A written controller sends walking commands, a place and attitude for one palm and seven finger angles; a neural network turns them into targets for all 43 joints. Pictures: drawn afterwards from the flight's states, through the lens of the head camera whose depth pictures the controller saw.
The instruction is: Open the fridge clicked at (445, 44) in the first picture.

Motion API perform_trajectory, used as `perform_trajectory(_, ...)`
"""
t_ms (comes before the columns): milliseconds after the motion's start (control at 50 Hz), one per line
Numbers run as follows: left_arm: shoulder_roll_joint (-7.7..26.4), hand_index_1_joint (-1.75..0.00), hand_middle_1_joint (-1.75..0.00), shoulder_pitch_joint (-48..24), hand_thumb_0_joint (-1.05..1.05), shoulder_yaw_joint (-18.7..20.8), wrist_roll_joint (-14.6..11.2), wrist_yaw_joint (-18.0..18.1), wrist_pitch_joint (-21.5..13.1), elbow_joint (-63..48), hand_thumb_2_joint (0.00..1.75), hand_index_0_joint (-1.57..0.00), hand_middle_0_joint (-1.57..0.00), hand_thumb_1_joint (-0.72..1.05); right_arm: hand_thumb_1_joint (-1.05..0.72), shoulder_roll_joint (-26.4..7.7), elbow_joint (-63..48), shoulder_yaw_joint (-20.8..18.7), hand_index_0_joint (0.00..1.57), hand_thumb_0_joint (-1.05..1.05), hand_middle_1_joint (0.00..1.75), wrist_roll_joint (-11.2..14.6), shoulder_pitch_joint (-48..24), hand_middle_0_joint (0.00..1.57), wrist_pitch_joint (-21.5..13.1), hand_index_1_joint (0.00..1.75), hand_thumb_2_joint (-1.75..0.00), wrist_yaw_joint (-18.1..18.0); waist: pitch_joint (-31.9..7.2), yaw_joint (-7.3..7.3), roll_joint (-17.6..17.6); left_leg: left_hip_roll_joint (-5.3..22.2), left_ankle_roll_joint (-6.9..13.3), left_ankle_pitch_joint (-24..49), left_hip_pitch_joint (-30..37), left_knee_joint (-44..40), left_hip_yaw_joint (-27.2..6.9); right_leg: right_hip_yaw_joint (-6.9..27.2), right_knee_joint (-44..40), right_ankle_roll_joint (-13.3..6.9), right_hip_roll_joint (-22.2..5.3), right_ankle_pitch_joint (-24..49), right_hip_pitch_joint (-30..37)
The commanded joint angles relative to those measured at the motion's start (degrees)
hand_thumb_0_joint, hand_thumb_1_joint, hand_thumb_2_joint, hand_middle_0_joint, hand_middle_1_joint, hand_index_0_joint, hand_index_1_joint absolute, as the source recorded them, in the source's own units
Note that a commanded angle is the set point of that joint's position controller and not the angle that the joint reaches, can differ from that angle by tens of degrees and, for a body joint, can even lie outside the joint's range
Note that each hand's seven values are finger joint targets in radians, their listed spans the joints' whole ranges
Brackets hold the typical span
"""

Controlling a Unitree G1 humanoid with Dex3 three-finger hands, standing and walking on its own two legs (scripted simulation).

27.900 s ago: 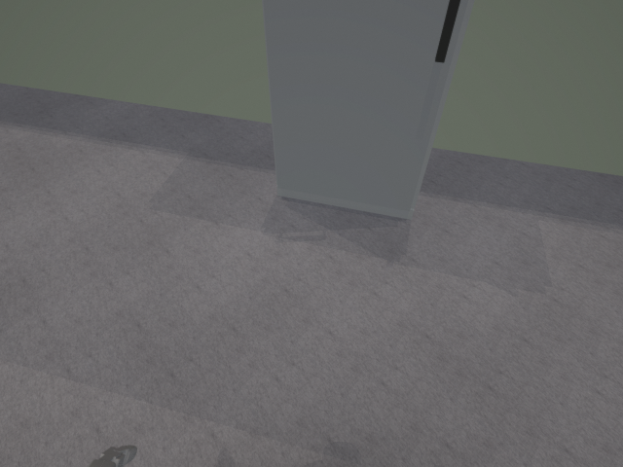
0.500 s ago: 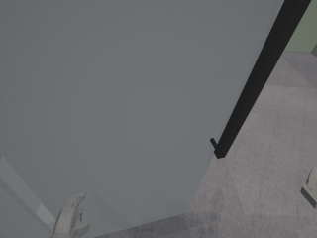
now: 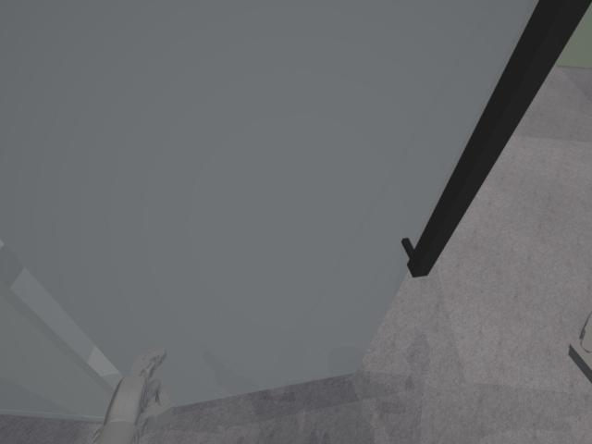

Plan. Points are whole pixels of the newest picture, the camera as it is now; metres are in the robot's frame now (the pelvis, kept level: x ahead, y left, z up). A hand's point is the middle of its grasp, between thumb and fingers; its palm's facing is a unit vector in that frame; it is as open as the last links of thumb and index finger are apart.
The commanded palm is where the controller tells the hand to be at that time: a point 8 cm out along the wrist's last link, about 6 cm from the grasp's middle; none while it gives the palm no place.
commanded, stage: step back with the hand held close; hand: right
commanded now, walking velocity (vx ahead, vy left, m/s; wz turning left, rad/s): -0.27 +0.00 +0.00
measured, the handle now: (470, 140) +0.41 -0.18 +0.23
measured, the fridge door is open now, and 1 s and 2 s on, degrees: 75 75 75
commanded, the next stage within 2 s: stop stepping back and stand still in 1.10 s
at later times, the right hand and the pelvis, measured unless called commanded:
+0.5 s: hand out of the picture +0.15 -0.28 +0.14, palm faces +0.44 +0.79 -0.43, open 7.4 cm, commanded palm +0.09 -0.32 +0.17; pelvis -0.05 -0.02 -0.01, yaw -1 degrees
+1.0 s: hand out of the picture +0.07 -0.28 +0.17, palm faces +0.41 +0.79 -0.45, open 7.4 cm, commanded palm +0.01 -0.33 +0.17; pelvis -0.12 -0.03 -0.01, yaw -1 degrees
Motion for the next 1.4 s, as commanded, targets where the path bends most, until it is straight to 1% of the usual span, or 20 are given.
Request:
perform_trajectory(0, 6.2, -0.30, -0.30, -6.2, 0.00, 2.4, 0.1, 1.3, -1.4, -10.7, 0.90, -0.20, -0.20, 0.90, -0.90, -14.0, -17.5, -10.1, 0.20, 0.00, 0.30, -0.1, 1.5, 0.20, -4.2, 0.30, -0.90, -1.7, -11.6, -0.74, -3.6, 4.0, -0.1, 7.0, 2.3, 1.8, -4.3, 6.3, -4.4, -1.8, -4.6, 17.3, 1.3)
perform_trajectory(220, 7.2, -0.30, -0.30, -5.0, 0.00, 3.0, 0.4, 2.2, -1.8, -10.5, 0.90, -0.20, -0.20, 0.90, -0.90, -11.4, -12.7, -9.7, 0.20, 0.00, 0.30, -1.1, 0.2, 0.20, -4.5, 0.30, -0.90, -2.4, -6.2, -0.35, -2.7, 1.4, -0.6, 0.2, 4.5, 9.9, -6.1, 9.7, -9.6, -4.5, -7.9, -5.8, -16.5)
perform_trajectory(300, 6.1, -0.30, -0.30, -3.4, 0.00, 3.1, 0.1, 1.7, -1.8, -9.7, 0.90, -0.20, -0.20, 0.90, -0.90, -12.2, -13.8, -8.5, 0.20, 0.00, 0.30, -1.0, -1.0, 0.20, -4.7, 0.30, -0.90, -2.4, -5.7, 0.82, 10.1, 9.3, 3.0, -5.7, -6.2, -3.8, -16.0, 5.2, 2.4, -2.1, -1.7, -8.6, -10.2)
perform_trajectory(360, 5.4, -0.30, -0.30, -2.8, 0.00, 2.8, -0.1, 1.4, -2.2, -9.1, 0.90, -0.20, -0.20, 0.90, -0.90, -13.4, -16.7, -8.4, 0.20, 0.00, 0.30, -1.0, -3.1, 0.20, -5.5, 0.30, -0.90, -3.0, -6.9, 1.09, 10.1, 13.4, 5.1, -12.8, -12.0, -7.5, -17.8, 2.9, 8.6, -1.0, -0.2, -8.0, -5.2)
perform_trajectory(440, 6.6, -0.30, -0.30, -4.6, 0.00, 2.4, 0.3, 2.5, -3.2, -10.0, 0.90, -0.20, -0.20, 0.90, -0.90, -14.8, -20.2, -10.8, 0.20, 0.00, 0.30, -1.2, -1.7, 0.20, -6.9, 0.30, -0.90, -4.0, -7.7, 0.64, -3.2, 4.4, 1.0, -8.5, -7.0, 2.9, -8.1, 9.9, -5.0, -3.0, -4.9, -7.2, -9.4)
perform_trajectory(500, 7.4, -0.30, -0.30, -5.2, 0.00, 3.0, 0.9, 2.9, -4.1, -10.8, 0.90, -0.20, -0.20, 0.90, -0.90, -14.4, -19.8, -13.3, 0.20, 0.00, 0.30, -3.0, 0.0, 0.20, -8.3, 0.30, -0.90, -3.9, -7.7, -0.17, -13.5, -3.1, -1.6, -5.8, 10.7, 21.1, -3.9, 20.1, -20.0, -6.9, -12.1, -29.2, -28.7)
perform_trajectory(580, 6.7, -0.30, -0.30, -4.4, 0.00, 3.8, 0.9, 2.4, -5.0, -10.3, 0.90, -0.20, -0.20, 0.90, -0.90, -14.0, -16.5, -13.9, 0.20, 0.00, 0.30, -2.4, 4.3, 0.20, -8.8, 0.30, -0.90, -3.3, -7.9, -0.21, -5.5, -2.5, -0.8, -6.0, 5.2, 14.0, -5.6, 16.4, -11.9, -5.9, -9.7, -12.7, -19.8)
perform_trajectory(640, 6.8, -0.30, -0.30, -5.6, 0.00, 3.3, 1.3, 2.0, -5.0, -8.6, 0.90, -0.20, -0.20, 0.90, -0.90, -13.2, -15.6, -11.9, 0.20, 0.00, 0.30, -1.2, 3.7, 0.20, -9.1, 0.30, -0.90, -2.7, -5.7, 0.34, -3.1, -0.5, 0.4, 1.4, 0.2, 5.4, -8.6, 12.4, -7.1, -4.2, -7.3, -1.9, -14.9)
perform_trajectory(720, 5.9, -0.30, -0.30, -3.9, 0.00, 4.1, 0.1, 1.8, -3.8, -7.3, 0.90, -0.20, -0.20, 0.90, -0.90, -13.3, -17.4, -8.6, 0.20, 0.00, 0.30, -0.7, -1.5, 0.20, -8.1, 0.30, -0.90, -2.9, -21.9, 1.13, 5.0, 4.2, -1.9, 30.2, -3.2, 4.6, -11.5, 3.2, 4.4, -1.1, -5.2, 34.0, 9.6)
perform_trajectory(820, 5.0, -0.30, -0.30, -7.2, 0.00, 3.5, 0.2, 2.0, -1.7, -9.7, 0.90, -0.20, -0.20, 0.90, -0.90, -16.8, -20.0, -11.4, 0.20, 0.00, 0.30, 0.0, 1.5, 0.20, -7.4, 0.30, -0.90, -2.8, -15.2, 0.71, 3.8, 4.9, -0.3, 11.6, -7.7, -0.6, -13.7, 4.5, 2.1, -1.1, -3.5, 12.6, 2.5)
perform_trajectory(920, 3.6, -0.30, -0.30, -6.2, 0.00, 3.4, 0.7, 2.2, -0.7, -8.2, 0.90, -0.20, -0.20, 0.90, -0.90, -18.4, -18.9, -12.7, 0.20, 0.00, 0.30, -0.4, 1.8, 0.20, -8.3, 0.30, -0.90, -3.7, -5.9, 0.93, 8.7, 15.8, 8.2, -5.9, -22.1, -10.8, -21.6, 3.5, 21.7, 1.5, 1.5, -7.1, -0.6)
perform_trajectory(960, 3.6, -0.30, -0.30, -5.9, 0.00, 2.7, 1.2, 2.1, -0.2, -8.1, 0.90, -0.20, -0.20, 0.90, -0.90, -17.7, -16.8, -12.4, 0.20, 0.00, 0.30, -0.6, 1.3, 0.20, -8.0, 0.30, -0.90, -3.6, -4.2, 1.59, 7.5, 13.3, 6.4, 1.0, -18.7, -6.5, -17.4, 4.3, 13.8, 0.9, -0.1, -4.7, -3.0)
perform_trajectory(1020, 7.2, -0.30, -0.30, -7.6, 0.00, 2.7, 1.4, 3.0, -0.8, -9.0, 0.90, -0.20, -0.20, 0.90, -0.90, -15.2, -15.4, -11.3, 0.20, 0.00, 0.30, -0.9, -1.2, 0.20, -8.1, 0.30, -0.90, -3.0, -4.7, 0.55, -11.6, -3.7, -0.7, -4.8, -4.8, 14.6, -5.7, 17.0, -13.2, -3.7, -11.4, 8.2, -13.5)
perform_trajectory(1080, 7.6, -0.30, -0.30, -7.4, 0.00, 3.7, 2.2, 2.5, -2.9, -9.1, 0.90, -0.20, -0.20, 0.90, -0.90, -14.9, -13.2, -12.4, 0.20, 0.00, 0.30, -1.3, -0.1, 0.20, -8.4, 0.30, -0.90, -2.2, -7.6, -0.20, -13.1, -7.1, -0.9, -14.2, 7.0, 32.7, -9.5, 25.4, -23.7, -8.7, -17.4, -23.3, -28.3)
perform_trajectory(1140, 6.3, -0.30, -0.30, -6.9, 0.00, 4.0, 1.9, 1.7, -3.6, -8.5, 0.90, -0.20, -0.20, 0.90, -0.90, -12.4, -18.8, -8.6, 0.20, 0.00, 0.30, -0.9, -0.8, 0.20, -7.6, 0.30, -0.90, -1.9, -10.3, -0.64, -5.3, -5.5, 0.0, -16.8, 1.2, 25.6, -7.3, 18.7, -20.0, -6.2, -13.6, -14.3, -14.8)
perform_trajectory(1240, 5.6, -0.30, -0.30, -4.5, 0.00, 3.2, 1.6, 1.1, -5.4, -7.6, 0.90, -0.20, -0.20, 0.90, -0.90, -12.8, -25.2, -6.6, 0.20, 0.00, 0.30, 0.1, 0.4, 0.20, -5.8, 0.30, -0.90, -2.2, -13.6, -0.14, -11.6, -7.8, 2.5, -21.5, 2.7, 2.2, -0.7, 11.6, -21.5, 4.9, -6.1, -16.6, -2.4)
perform_trajectory(1280, 4.7, -0.30, -0.30, -2.8, 0.00, 3.3, 2.1, 1.2, -4.9, -6.5, 0.90, -0.20, -0.20, 0.90, -0.90, -16.1, -25.7, -9.6, 0.20, 0.00, 0.30, 0.2, 1.0, 0.20, -5.2, 0.30, -0.90, -2.7, -14.3, 0.93, -5.8, -1.4, 6.3, -19.8, -1.0, -7.4, -5.5, 4.0, -9.0, 8.6, -0.9, -9.7, 1.9)
perform_trajectory(1320, 4.1, -0.30, -0.30, -2.4, 0.00, 3.1, 1.9, 1.5, -4.0, -5.6, 0.90, -0.20, -0.20, 0.90, -0.90, -17.9, -26.5, -11.4, 0.20, 0.00, 0.30, 1.0, -1.3, 0.20, -5.2, 0.30, -0.90, -3.2, -11.6, 1.33, 6.4, 12.2, 10.5, -11.6, -15.7, -13.3, -15.4, 2.0, 15.8, 3.3, -0.1, -0.1, 7.9)
perform_trajectory(1360, 3.1, -0.30, -0.30, -2.4, 0.00, 2.2, 1.9, 1.6, -3.8, -6.9, 0.90, -0.20, -0.20, 0.90, -0.90, -20.9, -26.1, -15.6, 0.20, 0.00, 0.30, 1.6, -2.5, 0.20, -5.6, 0.30, -0.90, -4.2, -14.7, 1.92, 6.1, 15.6, 10.2, 11.5, -4.9, -6.0, -10.8, -0.3, 15.9, 1.8, -1.1, 3.1, 0.2)
perform_trajectory(1380, 3.4, -0.30, -0.30, -2.0, 0.00, 3.4, 0.1, 1.4, -3.7, -5.7, 0.90, -0.20, -0.20, 0.90, -0.90, -18.0, -21.9, -13.5, 0.20, 0.00, 0.30, 2.0, -3.0, 0.20, -4.0, 0.30, -0.90, -3.1, -16.4, 1.90, 15.4, 11.0, 8.3, 4.3, -3.6, -3.7, -9.5, 1.2, 15.7, 1.8, 0.5, 0.8, 0.0)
